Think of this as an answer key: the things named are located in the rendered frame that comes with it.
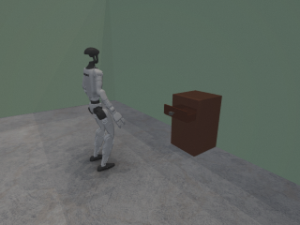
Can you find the cabinet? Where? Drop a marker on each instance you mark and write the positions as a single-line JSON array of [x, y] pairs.
[[200, 135]]

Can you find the humanoid robot torso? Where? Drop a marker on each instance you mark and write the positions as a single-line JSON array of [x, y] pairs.
[[90, 86]]

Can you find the robot right hand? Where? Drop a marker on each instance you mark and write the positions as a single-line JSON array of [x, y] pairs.
[[116, 117]]

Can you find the robot right forearm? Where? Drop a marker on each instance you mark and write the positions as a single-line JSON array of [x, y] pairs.
[[106, 102]]

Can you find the left robot upper arm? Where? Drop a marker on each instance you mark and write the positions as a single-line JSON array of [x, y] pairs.
[[83, 81]]

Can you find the right robot upper arm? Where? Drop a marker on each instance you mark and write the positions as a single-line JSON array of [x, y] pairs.
[[98, 74]]

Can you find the robot left foot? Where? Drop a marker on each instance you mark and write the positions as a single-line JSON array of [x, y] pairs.
[[93, 158]]

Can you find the drawer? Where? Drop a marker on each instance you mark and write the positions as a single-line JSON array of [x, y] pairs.
[[181, 112]]

